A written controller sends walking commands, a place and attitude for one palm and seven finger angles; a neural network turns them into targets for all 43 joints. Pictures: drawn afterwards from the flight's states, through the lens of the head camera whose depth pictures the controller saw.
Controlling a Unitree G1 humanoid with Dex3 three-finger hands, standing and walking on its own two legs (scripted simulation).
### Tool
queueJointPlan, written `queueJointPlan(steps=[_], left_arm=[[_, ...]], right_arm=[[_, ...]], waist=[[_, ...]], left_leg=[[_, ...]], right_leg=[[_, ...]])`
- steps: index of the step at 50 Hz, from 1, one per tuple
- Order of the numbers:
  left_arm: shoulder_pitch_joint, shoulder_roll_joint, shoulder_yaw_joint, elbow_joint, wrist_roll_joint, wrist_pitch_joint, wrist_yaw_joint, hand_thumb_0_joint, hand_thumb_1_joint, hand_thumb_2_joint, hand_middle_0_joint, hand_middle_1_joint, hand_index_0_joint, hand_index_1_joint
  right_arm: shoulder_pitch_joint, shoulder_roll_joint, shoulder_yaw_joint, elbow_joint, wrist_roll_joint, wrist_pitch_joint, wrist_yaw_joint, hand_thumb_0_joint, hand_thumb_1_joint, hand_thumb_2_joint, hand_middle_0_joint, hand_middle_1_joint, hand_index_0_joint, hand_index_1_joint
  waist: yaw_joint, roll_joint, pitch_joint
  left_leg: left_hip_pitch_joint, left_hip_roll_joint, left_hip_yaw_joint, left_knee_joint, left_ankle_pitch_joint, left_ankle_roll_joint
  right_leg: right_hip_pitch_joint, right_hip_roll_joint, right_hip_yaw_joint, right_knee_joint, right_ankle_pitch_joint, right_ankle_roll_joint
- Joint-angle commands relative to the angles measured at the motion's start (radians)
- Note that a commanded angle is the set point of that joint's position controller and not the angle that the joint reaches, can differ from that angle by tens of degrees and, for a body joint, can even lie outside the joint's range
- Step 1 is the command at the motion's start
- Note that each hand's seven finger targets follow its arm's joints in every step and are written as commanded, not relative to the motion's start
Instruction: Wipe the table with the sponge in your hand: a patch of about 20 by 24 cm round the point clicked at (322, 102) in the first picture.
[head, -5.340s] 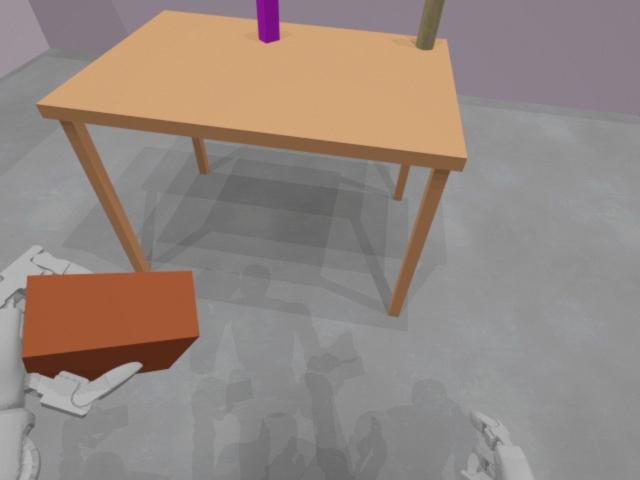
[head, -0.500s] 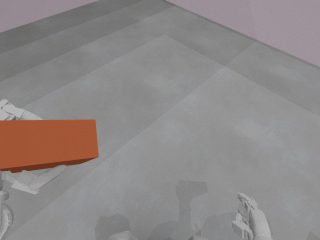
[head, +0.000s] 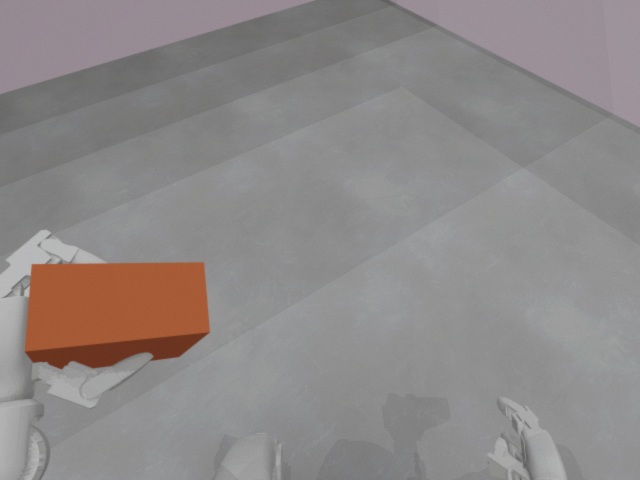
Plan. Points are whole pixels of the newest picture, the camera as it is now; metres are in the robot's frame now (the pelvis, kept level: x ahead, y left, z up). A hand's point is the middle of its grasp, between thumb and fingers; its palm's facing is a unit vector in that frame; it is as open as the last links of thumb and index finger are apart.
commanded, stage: walk to a spot facing it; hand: left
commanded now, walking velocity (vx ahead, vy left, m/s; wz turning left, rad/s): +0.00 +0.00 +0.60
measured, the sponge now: (145, 318) +0.24 +0.18 +0.14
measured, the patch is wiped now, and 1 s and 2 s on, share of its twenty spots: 0.00 0.00 0.00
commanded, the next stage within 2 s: turn to face it in 0.10 s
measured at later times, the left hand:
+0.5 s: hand (52, 279) +0.24 +0.24 +0.20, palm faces +0.49 -0.76 -0.43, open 10.6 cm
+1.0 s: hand (206, 259) +0.28 +0.12 +0.19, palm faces +0.20 -0.84 -0.51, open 10.6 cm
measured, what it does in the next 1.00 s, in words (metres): steps on the spot: left foot, then right foot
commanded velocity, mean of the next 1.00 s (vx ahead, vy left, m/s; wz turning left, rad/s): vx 0.00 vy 0.00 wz -0.40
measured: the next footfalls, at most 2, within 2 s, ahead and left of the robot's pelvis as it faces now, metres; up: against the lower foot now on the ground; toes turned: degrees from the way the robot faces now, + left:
left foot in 0.18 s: +0.14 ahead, +0.13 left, +0.00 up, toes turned +14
right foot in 0.58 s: +0.14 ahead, -0.12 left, +0.00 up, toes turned -6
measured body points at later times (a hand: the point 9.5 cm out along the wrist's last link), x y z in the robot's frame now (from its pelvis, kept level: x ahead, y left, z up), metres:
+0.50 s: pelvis +0.07 -0.01 +0.00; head +0.09 -0.01 +0.45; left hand +0.21 +0.28 +0.22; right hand +0.27 -0.16 -0.09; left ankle +0.11 +0.12 -0.74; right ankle +0.10 -0.12 -0.71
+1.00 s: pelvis +0.02 -0.07 +0.00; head +0.05 -0.09 +0.45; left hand +0.26 +0.16 +0.21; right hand +0.12 -0.38 -0.09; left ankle +0.00 +0.09 -0.70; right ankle +0.10 -0.12 -0.74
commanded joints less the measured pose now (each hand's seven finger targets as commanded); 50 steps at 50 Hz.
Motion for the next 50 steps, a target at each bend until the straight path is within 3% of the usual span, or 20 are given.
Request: queueJointPlan(steps=[1, 4, 7, 8, 9, 10, 11, 12, 15, 18, 24, 27, 28, 30, 32, 33, 34, 36, 42, 50], left_arm=[[0.014, 0.287, 0.268, -0.343, -0.031, -0.099, 0.059, 0.0, 0.1, 1.3, -1.2, -1.6, -1.2, -1.6], [0.127, 0.256, 0.285, -0.338, -0.049, -0.088, 0.077, 0.0, 0.1, 1.3, -1.2, -1.6, -1.2, -1.6], [0.112, 0.236, 0.269, -0.316, -0.06, -0.08, 0.085, 0.0, 0.1, 1.3, -1.2, -1.6, -1.2, -1.6], [0.13, 0.213, 0.245, -0.312, -0.065, -0.087, 0.082, 0.0, 0.1, 1.3, -1.2, -1.6, -1.2, -1.6], [0.103, 0.211, 0.235, -0.359, -0.071, -0.111, 0.076, 0.0, 0.1, 1.3, -1.2, -1.6, -1.2, -1.6], [0.079, 0.257, 0.261, -0.357, -0.052, -0.127, 0.073, 0.0, 0.1, 1.3, -1.2, -1.6, -1.2, -1.6], [0.026, 0.284, 0.258, -0.306, -0.031, -0.124, 0.052, 0.0, 0.1, 1.3, -1.2, -1.6, -1.2, -1.6], [0.051, 0.274, 0.253, -0.267, -0.036, -0.112, 0.039, 0.0, 0.1, 1.3, -1.2, -1.6, -1.2, -1.6], [0.006, 0.259, 0.222, -0.425, -0.031, -0.112, 0.04, 0.0, 0.1, 1.3, -1.2, -1.6, -1.2, -1.6], [-0.028, 0.248, 0.192, -0.489, -0.033, -0.102, 0.038, 0.0, 0.1, 1.3, -1.2, -1.6, -1.2, -1.6], [-0.084, 0.186, 0.158, -0.205, -0.031, -0.063, 0.033, 0.0, 0.1, 1.3, -1.2, -1.6, -1.2, -1.6], [-0.145, 0.161, 0.126, -0.095, -0.024, -0.044, 0.017, 0.0, 0.1, 1.3, -1.2, -1.6, -1.2, -1.6], [-0.168, 0.152, 0.102, -0.084, -0.017, -0.039, 0.013, 0.0, 0.1, 1.3, -1.2, -1.6, -1.2, -1.6], [-0.208, 0.232, 0.135, -0.1, -0.016, -0.036, 0.021, 0.0, 0.1, 1.3, -1.2, -1.6, -1.2, -1.6], [-0.227, 0.223, 0.13, -0.167, -0.037, -0.034, 0.019, 0.0, 0.1, 1.3, -1.2, -1.6, -1.2, -1.6], [-0.176, 0.255, 0.172, -0.199, -0.039, -0.042, 0.025, 0.0, 0.1, 1.3, -1.2, -1.6, -1.2, -1.6], [-0.129, 0.237, 0.167, -0.235, -0.045, -0.057, 0.026, 0.0, 0.1, 1.3, -1.2, -1.6, -1.2, -1.6], [-0.063, 0.252, 0.197, -0.28, -0.049, -0.078, 0.031, 0.0, 0.1, 1.3, -1.2, -1.6, -1.2, -1.6], [0.096, 0.282, 0.292, -0.273, -0.072, -0.104, 0.046, 0.0, 0.1, 1.3, -1.2, -1.6, -1.2, -1.6], [0.071, 0.218, 0.206, -0.19, -0.061, -0.073, 0.03, 0.0, 0.1, 1.3, -1.2, -1.6, -1.2, -1.6]], right_arm=[[-0.076, -0.009, -0.021, -0.223, 0.001, -0.039, 0.004, 0.0, -0.9, -0.9, 0.2, 0.3, 0.2, 0.3], [-0.052, 0.005, -0.028, -0.262, 0.003, -0.027, 0.005, 0.0, -0.9, -0.9, 0.2, 0.3, 0.2, 0.3], [0.01, -0.011, -0.044, -0.254, 0.003, -0.012, 0.002, 0.0, -0.9, -0.9, 0.2, 0.3, 0.2, 0.3], [0.025, -0.025, -0.054, -0.252, 0.007, -0.012, -0.004, 0.0, -0.9, -0.9, 0.2, 0.3, 0.2, 0.3], [0.001, -0.046, -0.059, -0.258, 0.004, -0.019, -0.002, 0.0, -0.9, -0.9, 0.2, 0.3, 0.2, 0.3], [0.014, -0.064, -0.049, -0.256, 0.007, -0.035, 0.012, 0.0, -0.9, -0.9, 0.2, 0.3, 0.2, 0.3], [0.014, -0.079, -0.053, -0.239, 0.012, -0.044, 0.033, 0.0, -0.9, -0.9, 0.2, 0.3, 0.2, 0.3], [-0.011, -0.081, -0.054, -0.227, 0.014, -0.041, 0.027, 0.0, -0.9, -0.9, 0.2, 0.3, 0.2, 0.3], [-0.012, -0.053, -0.043, -0.21, 0.02, -0.056, 0.032, 0.0, -0.9, -0.9, 0.2, 0.3, 0.2, 0.3], [-0.026, -0.039, -0.013, -0.208, 0.01, -0.094, 0.033, 0.0, -0.9, -0.9, 0.2, 0.3, 0.2, 0.3], [-0.005, -0.04, -0.005, -0.182, 0.004, -0.121, 0.02, 0.0, -0.9, -0.9, 0.2, 0.3, 0.2, 0.3], [-0.009, -0.039, -0.008, -0.184, 0.012, -0.106, 0.025, 0.0, -0.9, -0.9, 0.2, 0.3, 0.2, 0.3], [-0.001, -0.028, -0.008, -0.189, 0.017, -0.101, 0.026, 0.0, -0.9, -0.9, 0.2, 0.3, 0.2, 0.3], [-0.046, 0.003, 0.013, -0.221, 0.013, -0.098, 0.025, 0.0, -0.9, -0.9, 0.2, 0.3, 0.2, 0.3], [-0.064, -0.024, -0.003, -0.217, 0.018, -0.089, 0.031, 0.0, -0.9, -0.9, 0.2, 0.3, 0.2, 0.3], [-0.095, -0.009, 0.011, -0.219, 0.015, -0.073, 0.027, 0.0, -0.9, -0.9, 0.2, 0.3, 0.2, 0.3], [-0.089, 0.007, 0.024, -0.216, 0.01, -0.056, 0.028, 0.0, -0.9, -0.9, 0.2, 0.3, 0.2, 0.3], [-0.087, -0.004, 0.023, -0.215, 0.005, -0.035, 0.031, 0.0, -0.9, -0.9, 0.2, 0.3, 0.2, 0.3], [-0.077, -0.039, -0.02, -0.238, 0.003, -0.002, 0.042, 0.0, -0.9, -0.9, 0.2, 0.3, 0.2, 0.3], [-0.051, -0.078, -0.027, -0.264, 0.028, 0.054, 0.053, 0.0, -0.9, -0.9, 0.2, 0.3, 0.2, 0.3]], waist=[[0.032, -0.128, -0.175], [0.052, -0.162, -0.229], [-0.019, -0.113, -0.316], [-0.044, 0.022, -0.352], [-0.028, 0.273, -0.355], [-0.011, 0.332, -0.365], [-0.021, 0.165, -0.295], [-0.01, 0.135, -0.288], [0.002, 0.203, -0.274], [0.009, 0.291, -0.263], [0.015, 0.223, -0.194], [0.025, 0.12, -0.175], [0.019, 0.036, -0.172], [0.021, -0.322, -0.165], [0.021, -0.284, -0.161], [0.03, -0.162, -0.179], [0.025, -0.1, -0.208], [0.025, -0.04, -0.247], [0.045, -0.047, -0.318], [0.046, -0.126, -0.307]], left_leg=[[0.021, 0.035, 0.079, -0.315, 0.031, -0.009], [0.084, -0.002, 0.151, -0.523, 0.034, -0.005], [0.335, -0.093, 0.216, -0.727, 0.224, -0.007], [0.516, -0.026, 0.106, -0.79, 0.364, 0.029], [0.663, 0.233, -0.272, -0.786, 0.853, 0.18], [0.694, 0.422, -0.561, -0.772, 1.171, 0.315], [0.614, 0.41, -0.5, -0.788, 1.03, 0.308], [0.535, 0.375, -0.382, -0.799, 0.885, 0.275], [0.46, 0.257, -0.166, -0.822, 0.71, 0.209], [0.348, 0.222, -0.031, -0.884, 0.532, 0.147], [0.323, 0.316, -0.026, -0.874, 0.32, 0.116], [0.28, 0.27, 0.049, -0.715, 0.205, 0.057], [0.288, 0.213, 0.086, -0.602, 0.137, 0.03], [0.039, 0.002, 0.052, -0.24, -0.234, -0.038], [0.044, 0.016, -0.083, -0.027, -0.116, -0.049], [0.006, 0.017, -0.083, 0.003, -0.084, -0.058], [-0.016, 0.013, -0.085, 0.021, -0.047, -0.062], [-0.014, -0.001, -0.071, -0.024, -0.014, -0.063], [0.043, -0.027, -0.057, -0.294, -0.037, -0.057], [0.183, -0.053, -0.052, -0.534, -0.115, -0.021]], right_leg=[[0.174, -0.244, 0.094, -0.186, 0.628, -0.092], [0.235, -0.244, 0.074, -0.079, 0.771, -0.087], [0.14, -0.196, -0.003, 0.182, 0.788, -0.011], [0.006, -0.144, -0.013, 0.401, 0.559, 0.036], [-0.254, 0.019, 0.019, 0.642, -0.103, 0.1], [-0.401, 0.073, 0.147, 0.765, -0.444, 0.086], [-0.444, 0.041, 0.234, 0.775, -0.37, 0.064], [-0.409, 0.011, 0.233, 0.756, -0.27, 0.074], [-0.342, 0.029, 0.201, 0.587, -0.114, 0.071], [-0.197, 0.065, 0.154, 0.398, -0.025, 0.069], [-0.122, 0.105, 0.13, 0.159, -0.09, 0.082], [-0.022, 0.121, 0.122, -0.031, 0.048, 0.08], [-0.029, 0.084, 0.182, -0.133, 0.148, 0.059], [0.037, -0.198, 0.649, -0.237, 0.642, -0.103], [-0.026, -0.193, 0.661, -0.283, 0.487, -0.099], [0.02, -0.176, 0.661, -0.235, 0.519, -0.13], [0.072, -0.146, 0.573, -0.202, 0.527, -0.132], [0.111, -0.108, 0.509, -0.192, 0.539, -0.122], [0.184, -0.085, 0.6, -0.245, 0.438, -0.112], [0.097, -0.044, 0.682, -0.324, 0.209, -0.084]])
